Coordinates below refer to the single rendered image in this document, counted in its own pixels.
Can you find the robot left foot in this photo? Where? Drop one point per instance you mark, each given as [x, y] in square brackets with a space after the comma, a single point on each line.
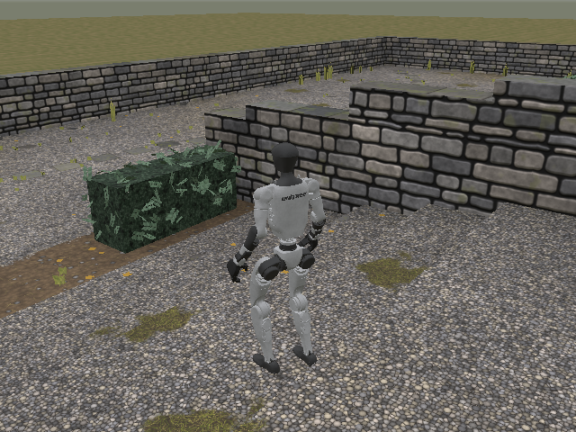
[272, 367]

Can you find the left robot forearm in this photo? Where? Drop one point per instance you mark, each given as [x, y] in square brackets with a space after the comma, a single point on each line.
[248, 247]

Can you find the robot right upper arm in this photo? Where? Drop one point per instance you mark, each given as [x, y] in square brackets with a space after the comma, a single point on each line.
[317, 214]

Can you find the right robot forearm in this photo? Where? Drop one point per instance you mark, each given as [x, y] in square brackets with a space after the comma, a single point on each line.
[316, 229]

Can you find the humanoid robot head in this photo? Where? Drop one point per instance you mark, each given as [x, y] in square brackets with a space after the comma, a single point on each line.
[285, 156]

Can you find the left robot hand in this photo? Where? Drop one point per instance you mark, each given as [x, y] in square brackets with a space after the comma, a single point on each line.
[234, 270]

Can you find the right robot hand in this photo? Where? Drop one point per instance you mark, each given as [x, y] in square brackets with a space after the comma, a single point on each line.
[306, 240]

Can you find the robot left upper arm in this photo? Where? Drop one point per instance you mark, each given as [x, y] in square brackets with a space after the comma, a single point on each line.
[262, 196]

